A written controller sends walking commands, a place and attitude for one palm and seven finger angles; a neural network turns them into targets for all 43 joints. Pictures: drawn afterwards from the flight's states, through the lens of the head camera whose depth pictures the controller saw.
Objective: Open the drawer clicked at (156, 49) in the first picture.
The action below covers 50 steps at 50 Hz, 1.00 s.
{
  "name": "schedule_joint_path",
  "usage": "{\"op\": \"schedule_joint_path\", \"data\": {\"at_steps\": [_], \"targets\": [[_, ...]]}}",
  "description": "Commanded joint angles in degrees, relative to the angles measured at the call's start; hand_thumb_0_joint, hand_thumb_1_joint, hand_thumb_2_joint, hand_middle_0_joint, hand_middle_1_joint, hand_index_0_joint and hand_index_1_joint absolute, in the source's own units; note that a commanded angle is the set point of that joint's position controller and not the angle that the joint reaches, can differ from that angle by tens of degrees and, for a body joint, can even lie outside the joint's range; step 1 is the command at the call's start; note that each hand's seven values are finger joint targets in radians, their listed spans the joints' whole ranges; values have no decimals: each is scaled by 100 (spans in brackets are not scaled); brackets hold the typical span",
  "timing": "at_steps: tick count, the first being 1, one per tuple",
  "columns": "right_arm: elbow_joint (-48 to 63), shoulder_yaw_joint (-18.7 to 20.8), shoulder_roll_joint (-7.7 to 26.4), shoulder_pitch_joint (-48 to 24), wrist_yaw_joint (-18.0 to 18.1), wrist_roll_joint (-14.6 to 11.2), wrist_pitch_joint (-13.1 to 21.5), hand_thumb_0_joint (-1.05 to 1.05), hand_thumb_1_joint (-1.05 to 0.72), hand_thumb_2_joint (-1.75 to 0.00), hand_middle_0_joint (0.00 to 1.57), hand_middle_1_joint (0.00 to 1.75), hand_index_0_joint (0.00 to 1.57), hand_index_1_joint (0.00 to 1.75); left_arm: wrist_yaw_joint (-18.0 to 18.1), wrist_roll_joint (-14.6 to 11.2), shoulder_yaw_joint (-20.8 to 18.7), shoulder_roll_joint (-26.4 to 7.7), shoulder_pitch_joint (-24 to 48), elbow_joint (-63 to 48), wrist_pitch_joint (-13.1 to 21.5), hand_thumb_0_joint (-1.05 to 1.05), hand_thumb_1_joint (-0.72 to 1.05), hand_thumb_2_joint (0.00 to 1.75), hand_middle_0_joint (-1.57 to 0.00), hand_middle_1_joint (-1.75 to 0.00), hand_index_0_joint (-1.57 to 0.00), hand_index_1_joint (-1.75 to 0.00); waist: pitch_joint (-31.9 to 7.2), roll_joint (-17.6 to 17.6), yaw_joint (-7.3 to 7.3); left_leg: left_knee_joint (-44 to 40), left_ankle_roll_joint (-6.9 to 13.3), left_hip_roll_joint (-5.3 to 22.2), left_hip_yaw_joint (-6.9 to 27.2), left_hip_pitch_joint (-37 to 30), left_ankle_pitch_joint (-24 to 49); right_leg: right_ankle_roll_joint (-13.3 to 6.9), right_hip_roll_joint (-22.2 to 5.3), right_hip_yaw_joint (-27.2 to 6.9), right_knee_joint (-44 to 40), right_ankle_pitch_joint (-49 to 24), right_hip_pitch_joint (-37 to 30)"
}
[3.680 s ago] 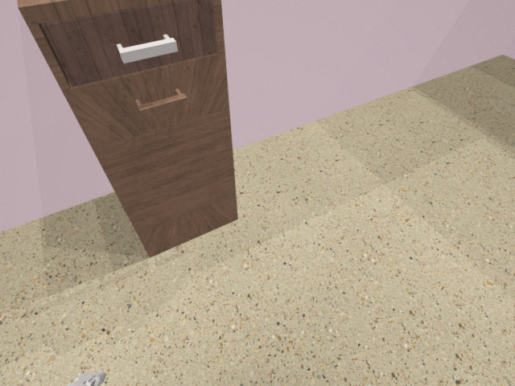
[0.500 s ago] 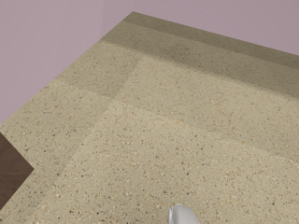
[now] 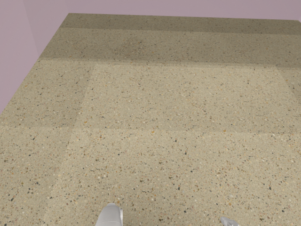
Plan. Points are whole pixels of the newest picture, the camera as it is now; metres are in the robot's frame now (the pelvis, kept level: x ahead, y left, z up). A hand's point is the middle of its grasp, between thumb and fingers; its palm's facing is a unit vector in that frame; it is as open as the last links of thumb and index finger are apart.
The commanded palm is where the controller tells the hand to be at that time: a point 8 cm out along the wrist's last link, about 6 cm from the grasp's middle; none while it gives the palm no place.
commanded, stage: walk to a spot facing it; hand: left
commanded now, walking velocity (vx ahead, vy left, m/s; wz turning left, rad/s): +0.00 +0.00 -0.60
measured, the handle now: out of the picture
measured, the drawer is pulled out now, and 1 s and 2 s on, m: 0.00 0.00 0.00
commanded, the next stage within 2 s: turn to face it in 0.06 s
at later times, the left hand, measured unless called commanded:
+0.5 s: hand (85, 193) +0.23 +0.23 -0.16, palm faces -0.06 -0.98 -0.20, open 7.3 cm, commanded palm none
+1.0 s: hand out of the picture +0.10 +0.26 -0.18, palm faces +0.30 -0.92 -0.24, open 7.3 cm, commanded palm none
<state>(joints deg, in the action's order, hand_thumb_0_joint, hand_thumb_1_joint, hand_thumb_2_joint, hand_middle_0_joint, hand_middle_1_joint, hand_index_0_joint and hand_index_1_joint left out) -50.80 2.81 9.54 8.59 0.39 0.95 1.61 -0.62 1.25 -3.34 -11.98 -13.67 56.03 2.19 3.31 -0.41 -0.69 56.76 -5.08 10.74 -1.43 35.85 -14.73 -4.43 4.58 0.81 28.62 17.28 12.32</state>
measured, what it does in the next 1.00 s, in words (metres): walks ahead: left foot, then right foot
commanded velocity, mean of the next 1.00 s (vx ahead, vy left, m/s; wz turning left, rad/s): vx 0.00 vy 0.00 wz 0.44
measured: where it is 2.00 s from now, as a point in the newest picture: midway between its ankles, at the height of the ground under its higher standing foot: outside the picture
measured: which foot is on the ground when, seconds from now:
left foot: up 0.00-0.12, down 0.14-0.56, up 0.58-1.00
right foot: down 0.00-0.16, up 0.18-0.54, down 0.56-1.00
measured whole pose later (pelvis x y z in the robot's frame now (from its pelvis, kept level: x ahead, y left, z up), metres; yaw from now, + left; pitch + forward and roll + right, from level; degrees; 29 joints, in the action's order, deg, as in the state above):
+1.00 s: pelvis +0.11 +0.05 -0.01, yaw +15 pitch +0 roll +0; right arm -53.1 4.7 13.7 8.2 -1.4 0.9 -3.3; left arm 1.2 1.5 -3.2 -12.1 -14.5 54.4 -1.2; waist 4.6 1.0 1.2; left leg 38.7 -3.2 4.0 -7.1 19.5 -18.7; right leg 1.2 -10.5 19.7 37.1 21.8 12.7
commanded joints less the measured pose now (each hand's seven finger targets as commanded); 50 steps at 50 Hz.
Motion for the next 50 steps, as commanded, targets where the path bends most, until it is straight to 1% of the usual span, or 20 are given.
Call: {"op": "schedule_joint_path", "data": {"at_steps": [1,4,6,7,8,9,10,12,15,21,24,26,27,28,29,33,40,47,49,50], "targets": [[255,71,420,214,-8,7,49,0,-90,-90,20,30,20,30,68,7,-288,-960,-176,-393,93,0,90,90,-20,-30,-20,-30,-214,946,88,-1076,13,-432,-315,-778,243,-529,-1235,-1110,-519,-3313,215],[371,86,570,-37,42,-20,99,0,-90,-90,20,30,20,30,101,-10,-366,-1075,-290,-498,-2,0,90,90,-20,-30,-20,-30,-488,994,200,-1852,69,-673,-413,-1098,95,-449,-1287,-1435,18,-4017,-420],[173,156,860,677,117,5,138,0,-90,-90,20,30,20,30,147,-48,-362,-987,-178,-562,-57,0,90,90,-20,-30,-20,-30,-989,576,-171,-3153,125,-578,-356,-2582,1104,-103,-1020,-1299,1008,-3591,-149],[114,252,1422,1137,153,93,180,0,-90,-90,20,30,20,30,141,-145,-325,-692,-365,-643,-79,0,90,90,-20,-30,-20,-30,-1580,-627,-285,-3262,548,707,784,-4103,2891,287,-325,-748,2176,-1590,961],[17,284,1767,1514,134,68,143,0,-90,-90,20,30,20,30,102,-157,-230,-422,-687,-632,-43,0,90,90,-20,-30,-20,-30,-2033,-1833,-296,-2896,1290,2104,1899,-4971,5404,548,-27,-230,3909,2060,1963],[54,170,1506,1404,112,37,53,0,-90,-90,20,30,20,30,164,-89,-240,-627,-809,-519,-75,0,90,90,-20,-30,-20,-30,-1920,-1085,-269,-2927,1573,2014,1559,-4508,5298,555,-354,-461,4443,2095,1838],[52,98,1247,1047,149,55,90,0,-90,-90,20,30,20,30,191,-52,-250,-571,-660,-410,-117,0,90,90,-20,-30,-20,-30,-1576,-1323,-186,-3236,1462,1690,1323,-3956,4887,653,-495,-499,4523,1651,1910],[112,-19,926,580,148,90,83,0,-90,-90,20,30,20,30,115,-14,-189,-424,-332,-443,-148,0,90,90,-20,-30,-20,-30,-637,-1066,-58,-3461,1372,1102,764,-2852,4067,684,-739,-304,4142,1307,1742],[-106,-73,781,390,120,51,104,0,-90,-90,20,30,20,30,88,-57,-42,-130,-612,-195,-238,0,90,90,-20,-30,-20,-30,-471,-1160,193,-3771,1148,413,75,-2280,3411,692,-769,87,2750,761,929],[-402,108,919,801,80,42,-50,0,-90,-90,20,30,20,30,159,-41,-5,-154,4,-266,-282,0,90,90,-20,-30,-20,-30,-551,-1004,-40,-3854,1377,505,732,-2559,2724,751,-735,333,1500,658,754],[-407,192,1080,727,65,49,-144,0,-90,-90,20,30,20,30,186,-73,-59,-181,-59,-289,-272,0,90,90,-20,-30,-20,-30,-603,-988,65,-3623,1355,448,997,-2410,2475,717,-665,358,755,386,393],[-385,229,1038,656,38,-1,-177,0,-90,-90,20,30,20,30,208,-74,-96,-312,-281,-235,-208,0,90,90,-20,-30,-20,-30,-678,-665,221,-3195,1040,135,926,-1976,2038,684,-736,329,-459,-633,-396],[-349,214,824,704,3,-46,-177,0,-90,-90,20,30,20,30,247,-41,-152,-573,-396,-216,-159,0,90,90,-20,-30,-20,-30,-837,-25,265,-2721,724,-220,613,-1299,1195,525,-1365,-208,-908,-1008,-1172],[-178,132,428,638,-24,-56,-188,0,-90,-90,20,30,20,30,293,23,-269,-1086,-521,-214,-130,0,90,90,-20,-30,-20,-30,-741,1476,330,-1639,311,-1010,-283,-260,-962,65,-2718,-1311,-1128,-1947,-1615],[-91,213,613,537,-1,-12,-267,0,-90,-90,20,30,20,30,287,3,-263,-1237,-559,-310,-156,0,90,90,-20,-30,-20,-30,-775,1418,415,-483,297,-978,-17,-321,-1932,-421,-3336,-1443,-1184,-2256,-959],[-461,277,531,886,-71,37,-443,0,-90,-90,20,30,20,30,302,-31,-113,-549,327,-503,-133,0,90,90,-20,-30,-20,-30,-12,823,-89,1169,163,-711,52,-161,-880,-168,-2409,8,-1032,-2386,-218],[-179,266,527,290,-128,36,-505,0,-90,-90,20,30,20,30,309,18,-143,-697,-137,-456,-153,0,90,90,-20,-30,-20,-30,-6,1064,150,447,45,-634,-229,-253,-827,-250,-2531,452,-924,-2430,-480],[168,203,600,-28,-170,-3,-371,0,-90,-90,20,30,20,30,261,54,-282,-1100,-157,-475,-238,0,90,90,-20,-30,-20,-30,-424,1168,229,-1687,224,-734,-708,-1322,-679,-123,-2711,823,-128,-2756,-660],[99,276,868,442,-167,25,-317,0,-90,-90,20,30,20,30,223,-10,-295,-1121,-88,-515,-277,0,90,90,-20,-30,-20,-30,-748,672,-72,-2807,314,-794,-708,-2421,436,235,-2509,1167,816,-2333,-238],[55,396,1402,827,-141,46,-254,0,-90,-90,20,30,20,30,189,-48,-281,-922,-135,-633,-300,0,90,90,-20,-30,-20,-30,-1072,-538,-293,-3264,703,-16,481,-3410,1618,600,-2054,1306,1990,-1122,765]]}}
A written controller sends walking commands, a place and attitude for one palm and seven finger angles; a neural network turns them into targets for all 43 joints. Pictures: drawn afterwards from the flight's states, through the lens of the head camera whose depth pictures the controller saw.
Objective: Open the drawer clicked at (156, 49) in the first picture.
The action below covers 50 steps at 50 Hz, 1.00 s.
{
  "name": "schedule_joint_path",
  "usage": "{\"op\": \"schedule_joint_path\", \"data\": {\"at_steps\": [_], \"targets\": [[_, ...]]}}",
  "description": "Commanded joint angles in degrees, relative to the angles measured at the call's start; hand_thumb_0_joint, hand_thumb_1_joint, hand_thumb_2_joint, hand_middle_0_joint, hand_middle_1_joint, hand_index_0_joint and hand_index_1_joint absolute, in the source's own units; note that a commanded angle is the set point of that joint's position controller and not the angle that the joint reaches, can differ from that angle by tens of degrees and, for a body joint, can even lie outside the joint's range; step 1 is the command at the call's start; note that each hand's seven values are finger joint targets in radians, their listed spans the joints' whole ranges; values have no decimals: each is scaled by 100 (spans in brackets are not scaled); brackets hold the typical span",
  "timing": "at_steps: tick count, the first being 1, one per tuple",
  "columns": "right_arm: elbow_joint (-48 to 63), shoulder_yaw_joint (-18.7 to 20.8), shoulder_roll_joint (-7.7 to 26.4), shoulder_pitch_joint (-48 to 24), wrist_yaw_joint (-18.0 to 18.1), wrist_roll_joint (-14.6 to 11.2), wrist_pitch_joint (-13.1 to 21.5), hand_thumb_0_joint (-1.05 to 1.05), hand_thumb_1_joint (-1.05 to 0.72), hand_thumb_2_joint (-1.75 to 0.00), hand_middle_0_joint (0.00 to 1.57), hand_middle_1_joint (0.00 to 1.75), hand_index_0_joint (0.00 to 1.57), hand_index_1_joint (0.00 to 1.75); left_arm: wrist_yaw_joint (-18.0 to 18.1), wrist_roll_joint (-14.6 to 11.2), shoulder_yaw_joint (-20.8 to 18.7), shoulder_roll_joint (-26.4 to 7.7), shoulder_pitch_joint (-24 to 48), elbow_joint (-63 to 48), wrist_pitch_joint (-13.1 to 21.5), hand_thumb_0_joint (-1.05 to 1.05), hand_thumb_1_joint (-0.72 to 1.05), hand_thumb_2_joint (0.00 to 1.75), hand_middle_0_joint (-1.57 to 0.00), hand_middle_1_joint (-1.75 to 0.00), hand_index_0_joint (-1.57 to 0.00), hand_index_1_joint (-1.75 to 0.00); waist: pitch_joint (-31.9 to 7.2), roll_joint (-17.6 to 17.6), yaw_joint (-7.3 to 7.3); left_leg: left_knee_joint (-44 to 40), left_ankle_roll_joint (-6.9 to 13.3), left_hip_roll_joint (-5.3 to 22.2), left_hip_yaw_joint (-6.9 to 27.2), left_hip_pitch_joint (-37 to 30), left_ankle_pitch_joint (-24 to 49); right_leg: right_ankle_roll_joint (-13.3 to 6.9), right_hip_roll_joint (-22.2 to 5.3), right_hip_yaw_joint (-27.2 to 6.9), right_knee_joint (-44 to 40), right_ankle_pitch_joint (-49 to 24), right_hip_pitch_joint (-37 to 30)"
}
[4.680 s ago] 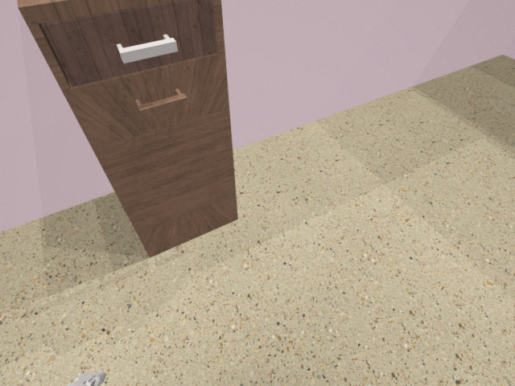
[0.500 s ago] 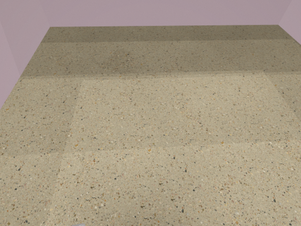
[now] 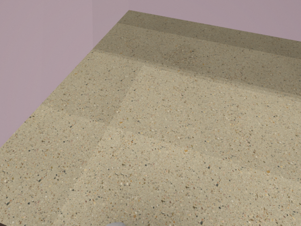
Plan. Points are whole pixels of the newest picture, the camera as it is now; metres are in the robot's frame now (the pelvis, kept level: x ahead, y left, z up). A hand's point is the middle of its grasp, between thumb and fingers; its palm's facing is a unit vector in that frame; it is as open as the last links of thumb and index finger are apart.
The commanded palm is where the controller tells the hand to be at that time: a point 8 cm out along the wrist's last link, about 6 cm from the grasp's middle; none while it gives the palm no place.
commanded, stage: turn to face it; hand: left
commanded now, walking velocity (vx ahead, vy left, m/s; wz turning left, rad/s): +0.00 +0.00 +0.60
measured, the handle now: out of the picture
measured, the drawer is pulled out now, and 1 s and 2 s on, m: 0.00 0.00 0.00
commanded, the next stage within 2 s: none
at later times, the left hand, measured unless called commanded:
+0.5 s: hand out of the picture +0.05 +0.21 -0.13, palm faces +0.28 -0.91 -0.29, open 7.3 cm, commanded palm none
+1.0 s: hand out of the picture -0.14 +0.20 -0.18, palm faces +0.59 -0.77 -0.24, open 7.3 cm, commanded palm none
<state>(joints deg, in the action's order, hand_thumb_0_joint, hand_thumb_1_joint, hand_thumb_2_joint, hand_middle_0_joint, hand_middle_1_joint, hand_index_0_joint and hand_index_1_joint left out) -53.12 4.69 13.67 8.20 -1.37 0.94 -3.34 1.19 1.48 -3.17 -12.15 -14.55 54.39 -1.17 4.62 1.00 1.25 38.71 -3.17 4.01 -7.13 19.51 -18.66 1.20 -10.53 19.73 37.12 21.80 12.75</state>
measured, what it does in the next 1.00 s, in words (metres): steps on the spot, turning left: left foot, then right foot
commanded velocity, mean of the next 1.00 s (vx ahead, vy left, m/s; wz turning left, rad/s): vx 0.00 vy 0.00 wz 0.60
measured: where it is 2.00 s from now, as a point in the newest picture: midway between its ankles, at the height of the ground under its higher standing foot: outside the picture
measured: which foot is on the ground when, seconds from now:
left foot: up 0.00-0.00, down 0.02-0.48, up 0.50-0.90, down 0.92-1.00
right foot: down 0.00-0.02, up 0.04-0.46, down 0.48-0.94, up 0.96-1.00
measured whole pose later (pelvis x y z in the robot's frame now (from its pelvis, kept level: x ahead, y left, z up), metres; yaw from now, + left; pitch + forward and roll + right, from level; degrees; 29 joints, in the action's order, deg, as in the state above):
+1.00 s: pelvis -0.04 +0.01 +0.00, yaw +35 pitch +0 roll +0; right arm -51.7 3.9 13.6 7.2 -1.5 0.6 -1.7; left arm 1.0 1.0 -3.9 -15.3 -14.6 53.2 -3.7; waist 5.9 3.8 1.6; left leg 37.0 2.3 0.7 -4.8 18.1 -19.4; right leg 4.8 -10.5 8.7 53.6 31.0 20.8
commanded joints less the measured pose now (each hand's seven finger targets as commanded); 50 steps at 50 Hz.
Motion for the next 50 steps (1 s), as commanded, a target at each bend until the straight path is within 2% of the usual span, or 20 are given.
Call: {"op": "schedule_joint_path", "data": {"at_steps": [1,2,3,6,9,17,22,23,24,25,26,27,30,39,44,45,46,47,48,50], "targets": [[284,333,1548,1201,74,21,258,0,-90,-90,20,30,20,30,-22,-90,-178,-534,248,-764,28,0,90,90,-20,-30,-20,-30,-1144,-2142,-658,-1712,1231,1993,2752,-2180,4206,449,220,-774,2435,1634,2066],[154,320,1583,1329,98,7,218,0,-90,-90,20,30,20,30,12,-39,-180,-664,484,-867,-54,0,90,90,-20,-30,-20,-30,-1133,-1479,-680,-1740,1556,2233,2559,-1883,3894,365,204,-1423,2960,1683,2101],[146,279,1402,1082,153,27,245,0,-90,-90,20,30,20,30,22,-20,-200,-612,594,-785,-97,0,90,90,-20,-30,-20,-30,-959,-1477,-626,-1899,1444,1859,2415,-1542,2935,336,144,-1673,3107,1266,2213],[494,136,1058,65,192,49,273,0,-90,-90,20,30,20,30,-78,-20,-283,-703,411,-585,-85,0,90,90,-20,-30,-20,-30,-530,-1138,-239,-2070,1114,1175,1939,-701,1635,353,220,-1864,3096,180,1959],[551,144,1074,45,193,23,309,0,-90,-90,20,30,20,30,-90,-24,-282,-665,178,-512,-90,0,90,90,-20,-30,-20,-30,-725,-864,-185,-2088,1080,877,1793,-858,1667,416,394,-1863,2719,-95,1776],[475,237,1119,372,162,55,224,0,-90,-90,20,30,20,30,-26,-71,-230,-589,618,-812,-72,0,90,90,-20,-30,-20,-30,-722,-1016,-373,-1993,1309,859,2626,-903,1503,412,689,-1951,1269,310,1389],[608,288,1056,28,125,34,157,0,-90,-90,20,30,20,30,22,-127,-243,-628,-99,-724,16,0,90,90,-20,-30,-20,-30,-897,-957,-4,-1501,1000,447,2761,73,1412,259,939,-1808,-810,-511,-343],[657,269,871,-3,103,-2,145,0,-90,-90,20,30,20,30,45,-94,-299,-837,-375,-686,60,0,90,90,-20,-30,-20,-30,-975,-463,148,-1028,684,83,2481,695,694,128,546,-2103,-1688,-690,-1078],[743,212,374,180,87,-47,134,0,-90,-90,20,30,20,30,95,18,-406,-1430,-382,-738,116,0,90,90,-20,-30,-20,-30,-885,1376,161,483,157,-744,1420,1882,-727,-404,-1095,-3819,-2534,73,-1620],[821,237,570,39,93,36,138,0,-90,-90,20,30,20,30,110,-19,-362,-1589,-106,-876,72,0,90,90,-20,-30,-20,-30,-674,1709,146,1673,77,-757,1120,1849,-1392,-780,-1843,-4272,-2583,-222,-651],[804,276,689,104,58,54,89,0,-90,-90,20,30,20,30,121,-30,-303,-1399,309,-1020,49,0,90,90,-20,-30,-20,-30,-469,1014,-62,2360,121,-571,1290,1568,-1091,-899,-1709,-3757,-2585,-35,23],[619,283,636,170,34,82,20,0,-90,-90,20,30,20,30,123,-43,-297,-1172,646,-1034,103,0,90,90,-20,-30,-20,-30,-235,1325,-215,2698,103,-444,1257,1604,-816,-697,-1283,-3374,-2542,-170,197],[359,246,531,463,-38,67,-20,0,-90,-90,20,30,20,30,67,-56,-134,-807,669,-1001,164,0,90,90,-20,-30,-20,-30,-31,918,-336,3280,-62,-362,894,1581,-53,-503,-638,-2130,-2055,-1529,30],[527,89,407,-323,-43,2,4,0,-90,-90,20,30,20,30,78,28,-244,-1148,-189,-636,134,0,90,90,-20,-30,-20,-30,-370,1065,116,1397,-179,-138,358,1127,-588,-781,-1061,-1625,-1594,-2886,-919],[480,49,466,72,-5,-24,146,0,-90,-90,20,30,20,30,38,8,-338,-1298,-104,-558,65,0,90,90,-20,-30,-20,-30,-756,1140,-34,-544,29,-298,-28,-135,29,-494,-1069,-1151,-689,-3339,-801],[422,93,653,372,-11,-10,183,0,-90,-90,20,30,20,30,20,-40,-333,-1268,-69,-580,35,0,90,90,-20,-30,-20,-30,-898,775,-215,-1280,95,-271,76,-886,809,-243,-937,-939,-109,-2961,-366],[355,215,1185,780,5,8,256,0,-90,-90,20,30,20,30,-3,-78,-301,-1004,-89,-690,9,0,90,90,-20,-30,-20,-30,-1258,-622,-437,-1728,425,597,1294,-1961,2073,111,-457,-778,1139,-1542,677],[305,358,1736,1130,62,-12,266,0,-90,-90,20,30,20,30,-26,-93,-180,-603,121,-961,-11,0,90,90,-20,-30,-20,-30,-1259,-2098,-621,-1702,1154,1931,2973,-2454,4628,505,256,-992,2256,1720,2177],[154,343,1743,1343,89,-21,216,0,-90,-90,20,30,20,30,14,-48,-176,-748,411,-1006,-78,0,90,90,-20,-30,-20,-30,-1306,-1482,-716,-1559,1510,2108,2636,-2217,4597,386,206,-1555,2828,1667,2091],[234,236,1346,870,212,11,253,0,-90,-90,20,30,20,30,11,-52,-232,-720,638,-860,-107,0,90,90,-20,-30,-20,-30,-902,-1497,-564,-1650,1267,1444,2338,-1743,3959,394,183,-1838,3187,857,2269]]}}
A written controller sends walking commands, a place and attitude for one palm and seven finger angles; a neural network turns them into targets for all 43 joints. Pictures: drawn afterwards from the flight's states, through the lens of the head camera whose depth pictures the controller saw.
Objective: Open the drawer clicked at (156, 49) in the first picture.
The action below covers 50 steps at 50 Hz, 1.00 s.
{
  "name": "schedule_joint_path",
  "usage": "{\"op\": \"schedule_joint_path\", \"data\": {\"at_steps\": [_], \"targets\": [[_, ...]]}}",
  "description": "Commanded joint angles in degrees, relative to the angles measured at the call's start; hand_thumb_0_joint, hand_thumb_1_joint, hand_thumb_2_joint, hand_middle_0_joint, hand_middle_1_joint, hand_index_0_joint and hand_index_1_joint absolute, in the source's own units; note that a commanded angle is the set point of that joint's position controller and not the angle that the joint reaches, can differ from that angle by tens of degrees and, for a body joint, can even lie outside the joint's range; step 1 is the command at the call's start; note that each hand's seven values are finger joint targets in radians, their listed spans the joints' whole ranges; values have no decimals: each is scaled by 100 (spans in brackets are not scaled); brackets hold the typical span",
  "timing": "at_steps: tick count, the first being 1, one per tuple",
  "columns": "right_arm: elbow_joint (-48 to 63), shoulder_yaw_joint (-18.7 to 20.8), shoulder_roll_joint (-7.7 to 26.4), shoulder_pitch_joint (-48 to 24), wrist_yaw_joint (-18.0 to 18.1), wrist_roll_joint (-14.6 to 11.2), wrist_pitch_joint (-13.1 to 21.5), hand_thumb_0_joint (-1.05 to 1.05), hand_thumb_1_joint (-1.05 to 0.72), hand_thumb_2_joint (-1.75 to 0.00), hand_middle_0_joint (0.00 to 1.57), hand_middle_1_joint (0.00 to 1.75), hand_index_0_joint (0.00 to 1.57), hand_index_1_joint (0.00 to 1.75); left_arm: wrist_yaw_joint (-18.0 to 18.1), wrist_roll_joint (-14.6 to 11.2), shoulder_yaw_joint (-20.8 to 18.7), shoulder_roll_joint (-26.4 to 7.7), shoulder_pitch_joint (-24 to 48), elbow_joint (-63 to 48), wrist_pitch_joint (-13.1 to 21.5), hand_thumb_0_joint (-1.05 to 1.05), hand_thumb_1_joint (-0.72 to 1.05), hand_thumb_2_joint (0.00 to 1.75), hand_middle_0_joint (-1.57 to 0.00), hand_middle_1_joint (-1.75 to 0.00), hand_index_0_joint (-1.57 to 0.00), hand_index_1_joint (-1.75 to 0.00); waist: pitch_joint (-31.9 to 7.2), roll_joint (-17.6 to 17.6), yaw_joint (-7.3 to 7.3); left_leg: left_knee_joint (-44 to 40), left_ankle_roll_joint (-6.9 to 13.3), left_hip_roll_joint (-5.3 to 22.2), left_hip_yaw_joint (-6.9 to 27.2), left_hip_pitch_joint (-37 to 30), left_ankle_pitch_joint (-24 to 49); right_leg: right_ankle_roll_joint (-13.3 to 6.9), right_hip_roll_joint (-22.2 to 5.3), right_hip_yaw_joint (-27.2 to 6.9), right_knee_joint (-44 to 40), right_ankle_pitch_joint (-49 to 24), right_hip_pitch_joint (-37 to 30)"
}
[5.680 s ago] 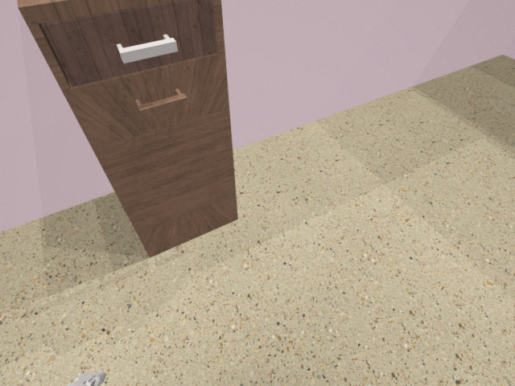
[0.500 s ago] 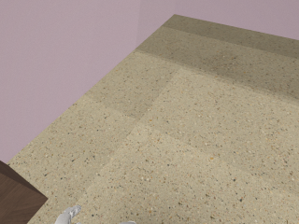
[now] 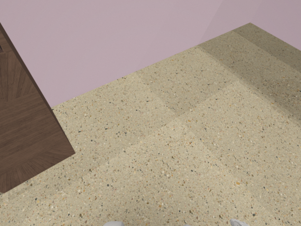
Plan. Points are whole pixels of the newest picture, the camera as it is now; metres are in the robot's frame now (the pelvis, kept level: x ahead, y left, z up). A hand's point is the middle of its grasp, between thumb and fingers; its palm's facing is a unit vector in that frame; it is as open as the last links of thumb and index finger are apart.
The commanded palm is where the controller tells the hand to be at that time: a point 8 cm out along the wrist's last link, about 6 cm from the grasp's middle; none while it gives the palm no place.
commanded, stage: turn to face it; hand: left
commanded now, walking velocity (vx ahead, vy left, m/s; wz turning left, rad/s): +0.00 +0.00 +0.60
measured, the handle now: out of the picture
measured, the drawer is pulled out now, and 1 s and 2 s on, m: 0.00 0.00 0.00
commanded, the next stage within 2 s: take the last steps up to it in 1.10 s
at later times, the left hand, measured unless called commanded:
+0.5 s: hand out of the picture +0.09 +0.21 -0.13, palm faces +0.28 -0.92 -0.29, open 7.3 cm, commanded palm none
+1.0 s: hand out of the picture -0.14 +0.19 -0.18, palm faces +0.59 -0.77 -0.24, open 7.3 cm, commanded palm none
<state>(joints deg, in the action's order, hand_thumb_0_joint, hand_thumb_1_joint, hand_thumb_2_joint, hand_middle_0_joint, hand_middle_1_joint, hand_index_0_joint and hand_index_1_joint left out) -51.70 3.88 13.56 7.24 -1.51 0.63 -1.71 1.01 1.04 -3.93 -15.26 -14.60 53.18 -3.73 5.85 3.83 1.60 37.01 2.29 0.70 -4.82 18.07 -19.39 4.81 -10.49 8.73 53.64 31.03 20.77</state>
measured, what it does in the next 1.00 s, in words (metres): steps on the spot, turning left: right foot, then left foot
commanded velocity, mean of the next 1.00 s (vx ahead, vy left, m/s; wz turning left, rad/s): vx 0.00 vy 0.00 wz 0.50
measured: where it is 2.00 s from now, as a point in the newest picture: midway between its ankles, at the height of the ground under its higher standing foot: outside the picture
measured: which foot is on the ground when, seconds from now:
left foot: down 0.00-0.48, up 0.50-0.92, down 0.94-1.00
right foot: up 0.00-0.46, down 0.48-0.94, up 0.96-1.00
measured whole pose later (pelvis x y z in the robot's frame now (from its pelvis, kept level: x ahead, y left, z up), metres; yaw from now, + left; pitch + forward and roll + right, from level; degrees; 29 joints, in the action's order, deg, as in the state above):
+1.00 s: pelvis -0.03 +0.01 +0.00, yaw +33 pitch -1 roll +0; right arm -52.8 3.0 12.9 6.5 -1.1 0.6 -1.8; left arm 1.4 0.9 -3.3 -15.1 -17.1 55.1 -3.1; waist 5.4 3.7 2.8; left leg 36.0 1.8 0.0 -4.1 16.1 -18.9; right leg 4.0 -9.5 7.9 48.0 29.0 17.7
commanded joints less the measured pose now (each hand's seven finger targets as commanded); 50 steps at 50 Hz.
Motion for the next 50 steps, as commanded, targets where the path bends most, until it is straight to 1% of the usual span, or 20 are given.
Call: {"op": "schedule_joint_path", "data": {"at_steps": [1,6,15,18,22,23,24,25,26,27,30,40,42,44,45,46,47,48,49,50], "targets": [[201,248,1206,616,234,41,102,0,-90,-90,20,30,20,30,-17,-9,-166,-444,604,-663,171,0,90,90,-20,-30,-20,-30,-862,-1506,-453,-1546,613,1538,1863,-1288,3588,53,196,-786,1588,-488,1363],[323,190,1074,388,232,22,161,0,-90,-90,20,30,20,30,-55,9,-186,-488,292,-472,161,0,90,90,-20,-30,-20,-30,-876,-1093,-225,-1789,490,1089,1680,-1204,3018,150,367,-850,1272,-1190,1118],[265,298,1115,712,216,78,91,0,-90,-90,20,30,20,30,19,-39,-114,-397,951,-856,191,0,90,90,-20,-30,-20,-30,-830,-1159,-430,-1634,830,1130,2702,-1253,2794,148,650,-997,-153,-679,890],[264,309,1105,688,216,89,60,0,-90,-90,20,30,20,30,37,-71,-80,-323,906,-895,241,0,90,90,-20,-30,-20,-30,-968,-1241,-407,-1410,803,1000,2921,-1066,3311,50,872,-956,-960,-598,287],[357,323,1018,390,185,36,26,0,-90,-90,20,30,20,30,80,-106,-115,-448,272,-781,313,0,90,90,-20,-30,-20,-30,-1090,-1137,-64,-1035,435,600,2978,-56,2624,-81,952,-904,-2682,-1705,-1253],[392,299,822,407,157,-6,31,0,-90,-90,20,30,20,30,104,-75,-168,-680,54,-740,365,0,90,90,-20,-30,-20,-30,-1179,-578,43,-605,126,293,2678,604,1603,-201,448,-1319,-3377,-1993,-2058],[475,250,426,575,138,-51,47,0,-90,-90,20,30,20,30,150,17,-262,-1187,11,-768,412,0,90,90,-20,-30,-20,-30,-1274,1092,42,641,-349,-490,1502,1646,-449,-752,-1125,-2870,-3852,-2151,-2704],[536,311,660,520,156,36,17,0,-90,-90,20,30,20,30,140,12,-226,-1293,66,-834,373,0,90,90,-20,-30,-20,-30,-1124,1050,28,1827,-463,-587,1083,1660,-1461,-1295,-1860,-3227,-3840,-2529,-1914],[512,346,736,560,131,62,-31,0,-90,-90,20,30,20,30,149,-3,-179,-1117,335,-911,346,0,90,90,-20,-30,-20,-30,-864,373,-124,2537,-444,-409,1188,1500,-1218,-1435,-1714,-2758,-3809,-2526,-1357],[332,346,667,639,103,86,-115,0,-90,-90,20,30,20,30,151,-21,-166,-859,634,-926,387,0,90,90,-20,-30,-20,-30,-685,735,-275,2891,-473,-237,1195,1510,-950,-1245,-1304,-2377,-3854,-2398,-1109],[139,309,597,768,6,82,-183,0,-90,-90,20,30,20,30,91,-32,-28,-524,746,-900,431,0,90,90,-20,-30,-20,-30,-278,665,-393,3445,-618,-92,822,1574,-109,-961,-618,-1187,-3624,-2967,-971],[302,105,393,-146,4,22,-158,0,-90,-90,20,30,20,30,88,79,-142,-848,-278,-442,401,0,90,90,-20,-30,-20,-30,-447,853,77,1381,-670,73,202,1005,-550,-1172,-899,-643,-3188,-4219,-1597],[303,59,349,-132,22,-10,-92,0,-90,-90,20,30,20,30,89,94,-195,-935,-318,-380,379,0,90,90,-20,-30,-20,-30,-619,1016,125,734,-578,19,50,571,-645,-1176,-973,-604,-2938,-4548,-1653],[214,45,381,188,54,-15,-29,0,-90,-90,20,30,20,30,80,77,-211,-984,-207,-330,359,0,90,90,-20,-30,-20,-30,-814,946,-53,-122,-507,-63,-83,10,-163,-994,-911,-400,-2559,-4586,-1580],[159,61,462,359,59,-2,6,0,-90,-90,20,30,20,30,67,39,-209,-946,-200,-318,340,0,90,90,-20,-30,-20,-30,-884,757,-156,-824,-462,-95,-102,-545,489,-775,-768,-206,-2227,-4356,-1332],[75,106,741,685,52,7,72,0,-90,-90,20,30,20,30,57,-19,-168,-817,-177,-312,314,0,90,90,-20,-30,-20,-30,-1138,-15,-353,-1479,-377,209,218,-1412,1424,-524,-596,-7,-1433,-3711,-825],[68,249,1358,949,87,53,142,0,-90,-90,20,30,20,30,31,-67,-102,-411,-297,-468,290,0,90,90,-20,-30,-20,-30,-1373,-1818,-464,-1573,206,1730,2075,-2411,3562,-90,161,203,-217,-815,724],[-20,280,1611,1194,146,2,83,0,-90,-90,20,30,20,30,72,-35,12,-252,-70,-564,234,0,90,90,-20,-30,-20,-30,-1400,-2113,-568,-1501,781,2304,2440,-2147,5180,-26,378,-353,425,805,905],[-91,232,1422,1093,203,35,76,0,-90,-90,20,30,20,30,97,-21,-3,-348,60,-474,173,0,90,90,-20,-30,-20,-30,-1257,-1661,-550,-1476,916,2187,2018,-1862,4870,-90,283,-629,795,602,780],[-46,181,1231,826,264,47,102,0,-90,-90,20,30,20,30,98,-25,-15,-336,174,-378,148,0,90,90,-20,-30,-20,-30,-1006,-1881,-480,-1573,866,1884,1938,-1514,4525,-74,256,-760,932,266,838]]}}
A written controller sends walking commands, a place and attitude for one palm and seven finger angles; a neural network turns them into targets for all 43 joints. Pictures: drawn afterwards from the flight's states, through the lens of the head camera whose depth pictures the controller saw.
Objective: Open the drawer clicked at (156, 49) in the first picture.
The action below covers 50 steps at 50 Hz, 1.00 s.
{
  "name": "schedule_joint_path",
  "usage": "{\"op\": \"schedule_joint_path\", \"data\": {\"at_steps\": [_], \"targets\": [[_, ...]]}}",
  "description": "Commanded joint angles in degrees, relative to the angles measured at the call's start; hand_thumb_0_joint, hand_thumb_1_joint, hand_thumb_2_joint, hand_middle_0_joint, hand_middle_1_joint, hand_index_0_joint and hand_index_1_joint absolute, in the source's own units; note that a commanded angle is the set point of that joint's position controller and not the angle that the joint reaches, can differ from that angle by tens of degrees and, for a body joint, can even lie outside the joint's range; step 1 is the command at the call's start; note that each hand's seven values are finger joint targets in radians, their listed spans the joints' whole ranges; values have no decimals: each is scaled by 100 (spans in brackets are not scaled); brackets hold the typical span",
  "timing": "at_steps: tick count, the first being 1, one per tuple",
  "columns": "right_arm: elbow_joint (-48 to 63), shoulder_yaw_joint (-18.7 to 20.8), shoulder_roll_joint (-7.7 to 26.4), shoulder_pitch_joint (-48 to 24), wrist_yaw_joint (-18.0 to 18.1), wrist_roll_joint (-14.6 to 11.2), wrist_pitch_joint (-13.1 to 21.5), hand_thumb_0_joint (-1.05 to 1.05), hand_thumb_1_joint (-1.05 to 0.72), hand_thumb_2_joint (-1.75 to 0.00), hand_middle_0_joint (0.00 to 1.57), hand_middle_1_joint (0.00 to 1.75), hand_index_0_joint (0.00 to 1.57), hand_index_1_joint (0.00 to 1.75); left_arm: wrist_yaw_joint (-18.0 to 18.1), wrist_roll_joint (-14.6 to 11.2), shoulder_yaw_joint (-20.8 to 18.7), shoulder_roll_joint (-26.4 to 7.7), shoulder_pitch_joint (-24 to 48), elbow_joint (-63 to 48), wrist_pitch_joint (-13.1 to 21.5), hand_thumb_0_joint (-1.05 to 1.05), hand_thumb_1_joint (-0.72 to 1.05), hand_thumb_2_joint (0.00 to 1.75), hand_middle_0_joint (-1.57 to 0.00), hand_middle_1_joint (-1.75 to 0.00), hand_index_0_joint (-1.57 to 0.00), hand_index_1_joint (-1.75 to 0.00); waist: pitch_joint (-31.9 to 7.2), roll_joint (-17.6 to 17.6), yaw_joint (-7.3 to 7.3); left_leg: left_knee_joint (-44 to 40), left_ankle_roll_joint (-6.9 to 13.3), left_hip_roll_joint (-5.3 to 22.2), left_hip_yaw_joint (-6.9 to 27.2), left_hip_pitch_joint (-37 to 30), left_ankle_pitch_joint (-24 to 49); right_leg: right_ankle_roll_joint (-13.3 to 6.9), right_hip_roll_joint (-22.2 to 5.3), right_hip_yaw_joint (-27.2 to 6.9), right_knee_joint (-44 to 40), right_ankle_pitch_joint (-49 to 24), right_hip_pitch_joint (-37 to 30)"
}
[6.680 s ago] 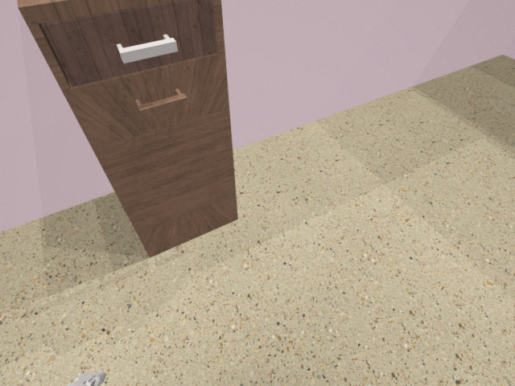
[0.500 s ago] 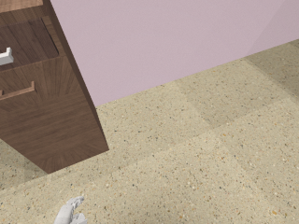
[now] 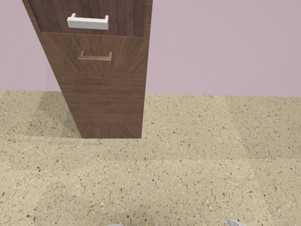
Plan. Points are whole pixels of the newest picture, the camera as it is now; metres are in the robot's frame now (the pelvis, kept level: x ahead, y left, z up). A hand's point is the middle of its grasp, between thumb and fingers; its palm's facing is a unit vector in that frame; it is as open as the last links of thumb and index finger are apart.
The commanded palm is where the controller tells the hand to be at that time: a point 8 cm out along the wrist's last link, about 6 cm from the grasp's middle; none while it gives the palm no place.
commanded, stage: turn to face it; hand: left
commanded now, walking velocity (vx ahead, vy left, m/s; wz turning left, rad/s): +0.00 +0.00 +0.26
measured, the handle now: (89, 20) +0.71 +0.30 +0.14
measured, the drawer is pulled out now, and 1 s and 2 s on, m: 0.00 0.00 0.00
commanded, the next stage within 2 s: take the last steps up to it in 0.10 s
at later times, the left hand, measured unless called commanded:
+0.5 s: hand out of the picture +0.06 +0.19 -0.14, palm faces +0.08 -0.97 -0.21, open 7.3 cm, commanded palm none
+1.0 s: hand out of the picture -0.02 +0.11 -0.14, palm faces +0.30 -0.94 -0.14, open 7.3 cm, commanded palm none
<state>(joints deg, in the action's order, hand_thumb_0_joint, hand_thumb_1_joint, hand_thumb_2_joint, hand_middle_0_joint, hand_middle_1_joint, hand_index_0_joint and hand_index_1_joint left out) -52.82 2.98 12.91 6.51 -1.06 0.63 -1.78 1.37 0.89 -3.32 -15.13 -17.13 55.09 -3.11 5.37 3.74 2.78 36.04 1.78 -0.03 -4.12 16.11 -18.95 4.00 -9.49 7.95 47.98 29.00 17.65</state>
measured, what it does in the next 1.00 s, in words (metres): walks ahead: right foot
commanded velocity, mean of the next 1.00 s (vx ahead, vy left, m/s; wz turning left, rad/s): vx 0.21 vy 0.01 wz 0.09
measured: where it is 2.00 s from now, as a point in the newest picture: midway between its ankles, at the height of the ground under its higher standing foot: outside the picture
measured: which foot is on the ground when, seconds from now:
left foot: down 0.00-0.54, up 0.56-1.00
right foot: up 0.00-0.52, down 0.54-1.00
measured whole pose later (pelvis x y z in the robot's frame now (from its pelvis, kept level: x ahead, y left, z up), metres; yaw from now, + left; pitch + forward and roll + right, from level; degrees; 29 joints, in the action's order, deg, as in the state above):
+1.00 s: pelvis +0.14 +0.02 +0.00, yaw +9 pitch +0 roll +0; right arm -60.0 3.2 10.2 9.6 -1.0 1.0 0.1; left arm 1.6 1.6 -0.2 -2.8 -31.6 67.9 3.7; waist 3.2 -1.2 3.4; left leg 39.2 1.3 3.1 -5.8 28.1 -10.8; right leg 0.9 -2.4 7.9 18.8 24.2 -5.5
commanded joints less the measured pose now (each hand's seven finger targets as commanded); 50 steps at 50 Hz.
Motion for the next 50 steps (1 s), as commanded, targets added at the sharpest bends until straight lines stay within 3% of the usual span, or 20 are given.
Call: {"op": "schedule_joint_path", "data": {"at_steps": [1,4,6,10,15,19,22,25,26,27,28,29,30,32,34,35,40,46,48,50], "targets": [[143,219,1137,582,241,49,103,0,-90,-90,20,30,20,30,25,-7,-102,-407,439,-485,99,0,90,90,-20,-30,-20,-30,-742,-1667,-479,-1468,870,1781,1716,-1120,4091,4,169,-697,1638,150,1192],[193,123,931,304,243,27,150,0,-90,-90,20,30,20,30,-40,3,-109,-365,142,-227,97,0,90,90,-20,-30,-20,-30,-580,-1225,-276,-1711,655,1366,1296,-942,3481,57,270,-642,1709,-560,1054],[157,112,884,384,245,6,171,0,-90,-90,20,30,20,30,-51,11,-105,-373,150,-179,88,0,90,90,-20,-30,-20,-30,-549,-1109,-279,-1871,616,1269,1292,-853,3126,79,299,-654,1579,-767,978],[45,122,805,593,248,19,176,0,-90,-90,20,30,20,30,-19,16,-79,-291,263,-217,69,0,90,90,-20,-30,-20,-30,-575,-1032,-338,-1988,732,1328,1565,-1085,2700,126,355,-691,1148,-787,1046],[-135,158,714,1010,238,86,216,0,-90,-90,20,30,20,30,-91,68,-38,-143,575,-266,143,0,90,90,-20,-30,-20,-30,-387,-1118,-512,-2498,894,1400,2199,-905,-140,15,450,-646,485,-530,1050],[-312,153,712,1231,254,105,269,0,-90,-90,20,30,20,30,-166,83,13,-30,728,-301,242,0,90,90,-20,-30,-20,-30,-239,-1104,-557,-2671,925,1353,2499,-711,-1123,-131,551,-570,-266,-361,797],[-452,126,645,1283,256,106,296,0,-90,-90,20,30,20,30,-180,57,34,68,504,-165,308,0,90,90,-20,-30,-20,-30,-293,-1094,-438,-2582,865,1242,2433,-436,-1134,-227,708,-471,-1062,-402,123],[-548,97,506,1167,247,60,286,0,-90,-90,20,30,20,30,-157,53,10,86,-325,207,398,0,90,90,-20,-30,-20,-30,-256,-715,-48,-1882,498,738,1870,621,-1334,-295,766,-389,-2535,-1119,-1562],[-574,54,238,1199,225,22,315,0,-90,-90,20,30,20,30,-111,93,-65,-194,-655,332,466,0,90,90,-20,-30,-20,-30,-317,13,106,-892,253,342,1412,1463,-1199,-473,151,-1184,-3081,-470,-2379],[-389,-25,-53,1082,211,-1,349,0,-90,-90,20,30,20,30,-43,130,-165,-604,-1025,404,483,0,90,90,-20,-30,-20,-30,-83,1321,263,498,-20,-267,458,2460,-1162,-976,-1152,-2964,-3951,900,-2580],[-230,69,305,724,161,100,329,0,-90,-90,20,30,20,30,-9,47,-164,-711,-1176,390,474,0,90,90,-20,-30,-20,-30,228,777,337,1339,-42,-22,585,2640,-1153,-1315,-1687,-3639,-4408,1590,-1850],[-302,140,365,803,103,129,305,0,-90,-90,20,30,20,30,9,24,-143,-577,-864,348,526,0,90,90,-20,-30,-20,-30,361,505,103,1779,-50,160,669,2587,-705,-1327,-1566,-3450,-4540,1722,-1379],[-408,142,294,869,83,131,256,0,-90,-90,20,30,20,30,10,6,-114,-381,-669,359,574,0,90,90,-20,-30,-20,-30,673,623,-10,2056,-72,254,655,2483,-321,-1184,-1328,-3186,-4591,1432,-982],[-650,149,113,1235,39,129,208,0,-90,-90,20,30,20,30,0,-4,17,75,-519,409,639,0,90,90,-20,-30,-20,-30,803,235,-268,2383,-151,385,536,2254,360,-940,-833,-2005,-4406,104,-812],[-749,123,-69,1419,27,112,180,0,-90,-90,20,30,20,30,-8,-22,78,215,-704,506,709,0,90,90,-20,-30,-20,-30,663,129,-331,2543,-257,382,408,2196,814,-816,-519,-1215,-4242,-1178,-930],[-744,118,-109,1369,26,104,183,0,-90,-90,20,30,20,30,-7,-24,107,281,-886,578,741,0,90,90,-20,-30,-20,-30,607,163,-295,2542,-291,393,359,2201,959,-785,-435,-1046,-4173,-1727,-1041],[-536,83,-153,819,10,62,195,0,-90,-90,20,30,20,30,47,22,159,317,-1401,884,844,0,90,90,-20,-30,-20,-30,425,340,-223,2041,-307,492,176,2361,1049,-998,-510,-817,-3795,-3905,-1559],[-269,-26,-295,-24,-50,30,316,0,-90,-90,20,30,20,30,103,74,114,206,-1647,1097,779,0,90,90,-20,-30,-20,-30,544,576,-48,631,-70,350,-231,1649,848,-1104,-571,-663,-3411,-4935,-1579],[-328,-21,-273,173,-5,42,372,0,-90,-90,20,30,20,30,118,84,74,157,-1586,1108,755,0,90,90,-20,-30,-20,-30,298,604,-194,160,68,140,-334,1024,626,-1066,-540,-569,-2834,-5781,-1697],[-713,32,-1,1389,100,87,443,0,-90,-90,20,30,20,30,119,42,53,91,-1474,1094,739,0,90,90,-20,-30,-20,-30,-538,364,-715,-748,163,-88,-353,-630,1294,-818,-293,-302,-1157,-6075,-1553]]}}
